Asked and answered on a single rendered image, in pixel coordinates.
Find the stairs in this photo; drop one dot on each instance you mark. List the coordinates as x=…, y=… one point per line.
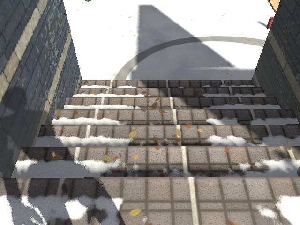
x=165, y=128

